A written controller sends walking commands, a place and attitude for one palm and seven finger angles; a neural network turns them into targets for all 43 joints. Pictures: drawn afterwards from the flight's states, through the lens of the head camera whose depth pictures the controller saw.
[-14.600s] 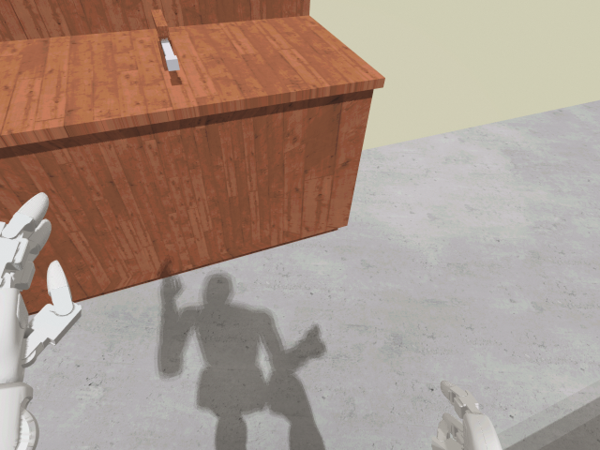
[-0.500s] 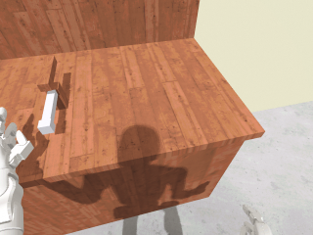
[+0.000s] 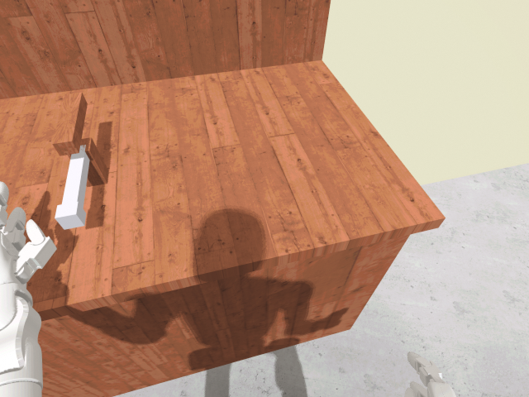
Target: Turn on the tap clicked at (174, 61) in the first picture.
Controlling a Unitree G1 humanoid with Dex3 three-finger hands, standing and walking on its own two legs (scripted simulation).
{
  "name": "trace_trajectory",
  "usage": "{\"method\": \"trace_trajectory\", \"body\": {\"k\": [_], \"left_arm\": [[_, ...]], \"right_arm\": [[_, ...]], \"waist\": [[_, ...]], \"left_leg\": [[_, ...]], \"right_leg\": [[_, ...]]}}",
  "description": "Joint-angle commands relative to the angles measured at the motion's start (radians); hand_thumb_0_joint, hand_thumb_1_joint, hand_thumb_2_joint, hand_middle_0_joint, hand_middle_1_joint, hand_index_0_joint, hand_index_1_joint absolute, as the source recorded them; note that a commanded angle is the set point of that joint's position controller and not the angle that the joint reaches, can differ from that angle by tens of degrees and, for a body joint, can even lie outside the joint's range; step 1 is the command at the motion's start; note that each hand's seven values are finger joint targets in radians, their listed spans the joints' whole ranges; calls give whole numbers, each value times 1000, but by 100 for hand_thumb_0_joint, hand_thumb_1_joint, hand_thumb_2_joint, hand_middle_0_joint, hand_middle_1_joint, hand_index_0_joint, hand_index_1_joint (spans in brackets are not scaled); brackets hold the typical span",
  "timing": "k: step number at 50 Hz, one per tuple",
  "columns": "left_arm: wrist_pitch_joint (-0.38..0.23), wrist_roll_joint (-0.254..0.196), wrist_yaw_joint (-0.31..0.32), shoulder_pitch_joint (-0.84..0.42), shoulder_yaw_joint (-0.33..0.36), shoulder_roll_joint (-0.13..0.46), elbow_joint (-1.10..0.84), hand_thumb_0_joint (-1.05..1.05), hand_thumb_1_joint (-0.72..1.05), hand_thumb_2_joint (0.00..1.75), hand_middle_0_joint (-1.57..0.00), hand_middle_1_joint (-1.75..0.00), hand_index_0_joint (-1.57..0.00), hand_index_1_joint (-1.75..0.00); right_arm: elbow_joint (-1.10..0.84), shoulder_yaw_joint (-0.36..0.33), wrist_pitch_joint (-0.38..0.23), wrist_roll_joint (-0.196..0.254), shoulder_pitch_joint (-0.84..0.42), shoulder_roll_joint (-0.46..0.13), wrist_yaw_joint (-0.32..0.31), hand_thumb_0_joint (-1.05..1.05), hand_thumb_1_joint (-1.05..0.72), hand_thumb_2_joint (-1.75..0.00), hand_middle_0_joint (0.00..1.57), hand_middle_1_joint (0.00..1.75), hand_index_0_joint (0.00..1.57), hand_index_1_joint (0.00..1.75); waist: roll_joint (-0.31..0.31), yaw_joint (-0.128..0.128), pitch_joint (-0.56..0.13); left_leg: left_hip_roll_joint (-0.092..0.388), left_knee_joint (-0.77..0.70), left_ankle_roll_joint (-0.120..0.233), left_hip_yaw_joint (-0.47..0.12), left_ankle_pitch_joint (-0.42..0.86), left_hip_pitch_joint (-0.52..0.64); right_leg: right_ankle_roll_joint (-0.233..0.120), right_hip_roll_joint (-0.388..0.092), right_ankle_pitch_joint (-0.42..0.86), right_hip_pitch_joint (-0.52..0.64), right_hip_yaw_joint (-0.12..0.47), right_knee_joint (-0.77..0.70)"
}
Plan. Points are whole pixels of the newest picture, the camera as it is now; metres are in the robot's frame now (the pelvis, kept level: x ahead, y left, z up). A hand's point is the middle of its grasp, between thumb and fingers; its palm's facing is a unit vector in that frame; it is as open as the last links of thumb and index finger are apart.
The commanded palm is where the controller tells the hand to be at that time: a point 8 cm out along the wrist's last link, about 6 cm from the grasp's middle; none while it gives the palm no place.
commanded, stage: reach beside the lever's end, fingers flat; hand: left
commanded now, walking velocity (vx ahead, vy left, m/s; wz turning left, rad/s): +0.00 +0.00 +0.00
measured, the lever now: (71, 215) +0.33 +0.31 +0.10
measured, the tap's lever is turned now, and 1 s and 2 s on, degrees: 0 6 30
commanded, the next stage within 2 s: push the lever round in 0.10 s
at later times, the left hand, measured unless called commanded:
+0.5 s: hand (66, 239) +0.30 +0.31 +0.09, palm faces +0.54 -0.84 -0.09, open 7.8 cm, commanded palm +0.26 +0.34 +0.10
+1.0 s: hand (81, 237) +0.30 +0.28 +0.09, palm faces +0.53 -0.84 -0.08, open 7.6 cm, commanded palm +0.26 +0.31 +0.10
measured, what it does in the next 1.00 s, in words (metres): stands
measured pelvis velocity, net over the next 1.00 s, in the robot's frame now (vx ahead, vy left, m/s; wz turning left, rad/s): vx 0.00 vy -0.01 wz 0.01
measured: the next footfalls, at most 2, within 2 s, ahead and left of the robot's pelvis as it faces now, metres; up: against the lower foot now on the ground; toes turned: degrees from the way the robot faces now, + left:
none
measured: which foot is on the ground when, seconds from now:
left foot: down 0.00-1.00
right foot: down 0.00-1.00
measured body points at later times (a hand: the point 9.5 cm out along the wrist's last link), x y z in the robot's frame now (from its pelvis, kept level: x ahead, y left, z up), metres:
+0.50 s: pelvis +0.00 -0.01 +0.00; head +0.02 -0.01 +0.45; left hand +0.26 +0.35 +0.10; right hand +0.15 -0.25 -0.10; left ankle +0.03 +0.14 -0.71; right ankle -0.02 -0.13 -0.71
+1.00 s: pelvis +0.00 -0.01 +0.00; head +0.01 -0.01 +0.45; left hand +0.27 +0.33 +0.10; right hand +0.16 -0.25 -0.10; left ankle +0.03 +0.14 -0.71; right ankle -0.02 -0.13 -0.71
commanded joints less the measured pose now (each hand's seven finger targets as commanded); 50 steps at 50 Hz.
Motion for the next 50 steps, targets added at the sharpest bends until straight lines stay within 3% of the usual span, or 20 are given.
{"method": "trace_trajectory", "body": {"k": [1,3,5,7,10,14,15,17,18,20,24,25,29,30,33,35,40,41,47,50], "left_arm": [[-91,2,8,-283,56,292,-257,0,90,90,-15,-15,-15,-15],[-93,-2,3,-266,30,263,-260,0,90,90,-15,-15,-15,-15],[-82,-2,2,-260,63,295,-203,0,90,90,-15,-15,-15,-15],[-80,-6,-6,-242,62,290,-214,0,90,90,-15,-15,-15,-15],[-75,-2,0,-211,63,287,-223,0,90,90,-15,-15,-15,-15],[-76,-12,12,-253,15,237,-230,0,90,90,-15,-15,-15,-15],[-77,-3,21,-242,42,264,-225,0,90,90,-15,-15,-15,-15],[-78,1,28,-244,2,227,-250,0,90,90,-15,-15,-15,-15],[-78,5,34,-262,11,242,-250,0,90,90,-15,-15,-15,-15],[-75,10,48,-216,64,287,-235,0,90,90,-15,-15,-15,-15],[-78,10,47,-253,13,239,-253,0,90,90,-15,-15,-15,-15],[-80,16,53,-259,27,255,-257,0,90,90,-15,-15,-15,-15],[-84,13,48,-286,-30,206,-267,0,90,90,-15,-15,-15,-15],[-83,18,53,-261,-13,218,-267,0,90,90,-15,-15,-15,-15],[-81,19,56,-309,-59,181,-262,0,90,90,-15,-15,-15,-15],[-84,25,66,-286,-25,213,-264,0,90,90,-15,-15,-15,-15],[-83,30,73,-260,-34,199,-283,0,90,90,-15,-15,-15,-15],[-82,30,73,-280,-72,163,-285,0,90,90,-15,-15,-15,-15],[-84,34,99,-252,-81,142,-315,0,90,90,-15,-15,-15,-15],[-73,41,131,-271,-93,122,-301,0,90,90,-15,-15,-15,-15]], "right_arm": [[-124,-49,-51,2,-62,-142,-16,0,-90,-90,20,30,20,30],[-128,-49,-56,0,-62,-142,-16,0,-90,-90,20,30,20,30],[-116,-49,-50,3,-58,-148,-21,0,-90,-90,20,30,20,30],[-125,-52,-47,4,-61,-143,-20,0,-90,-90,20,30,20,30],[-131,-49,-48,5,-65,-141,-17,0,-90,-90,20,30,20,30],[-136,-47,-49,6,-69,-142,-14,0,-90,-90,20,30,20,30],[-132,-48,-48,7,-70,-142,-15,0,-90,-90,20,30,20,30],[-140,-49,-50,5,-72,-139,-12,0,-90,-90,20,30,20,30],[-135,-48,-50,3,-69,-141,-12,0,-90,-90,20,30,20,30],[-133,-50,-41,0,-72,-142,-13,0,-90,-90,20,30,20,30],[-138,-47,-38,1,-78,-135,-11,0,-90,-90,20,30,20,30],[-133,-46,-36,1,-80,-135,-12,0,-90,-90,20,30,20,30],[-135,-48,-40,2,-79,-137,-11,0,-90,-90,20,30,20,30],[-133,-49,-40,2,-81,-136,-12,0,-90,-90,20,30,20,30],[-131,-47,-42,2,-78,-137,-13,0,-90,-90,20,30,20,30],[-128,-48,-40,0,-78,-139,-13,0,-90,-90,20,30,20,30],[-134,-49,-36,1,-83,-133,-9,0,-90,-90,20,30,20,30],[-135,-47,-37,2,-83,-132,-6,0,-90,-90,20,30,20,30],[-142,-50,-38,-1,-90,-128,-2,0,-90,-90,20,30,20,30],[-139,-45,-37,-2,-101,-128,-1,0,-90,-90,20,30,20,30]], "waist": [[82,-13,-196],[77,-14,-210],[47,-12,-185],[70,0,-215],[85,8,-207],[39,-12,-179],[41,-2,-181],[62,-4,-201],[48,-9,-198],[40,9,-209],[53,-4,-200],[68,-4,-196],[41,-17,-198],[60,-7,-205],[32,-23,-197],[38,-9,-205],[54,-3,-210],[40,-15,-206],[51,-4,-222],[31,-9,-177]], "left_leg": [[-45,-100,52,29,187,174],[-47,-99,52,26,191,181],[-48,-98,54,28,176,160],[-48,-99,52,33,194,166],[-48,-99,52,30,209,169],[-48,-101,54,31,167,159],[-46,-104,53,29,171,155],[-48,-102,52,33,172,166],[-47,-99,52,31,178,166],[-49,-97,55,38,192,156],[-50,-95,54,44,183,156],[-49,-93,55,43,186,159],[-48,-94,55,42,182,170],[-48,-94,55,42,186,170],[-49,-94,54,38,168,168],[-49,-95,54,36,178,168],[-48,-92,52,39,206,174],[-49,-91,52,39,201,175],[-47,-94,48,39,206,183],[-48,-98,48,33,170,163]], "right_leg": [[-35,38,248,0,-16,-96],[-35,38,249,1,-19,-92],[-33,38,245,1,-16,-99],[-34,35,264,19,-14,-96],[-35,35,273,25,-16,-93],[-30,36,243,-2,-17,-103],[-33,37,243,11,-16,-101],[-32,34,245,8,-16,-97],[-32,35,254,8,-17,-95],[-31,34,272,33,-12,-97],[-29,33,271,23,-9,-97],[-31,32,271,21,-8,-98],[-30,35,271,10,-10,-98],[-32,34,271,19,-9,-97],[-30,34,257,3,-11,-97],[-32,33,265,19,-11,-96],[-33,32,293,32,-12,-90],[-32,32,290,20,-15,-89],[-34,32,291,29,-16,-85],[-32,32,253,10,-20,-93]]}}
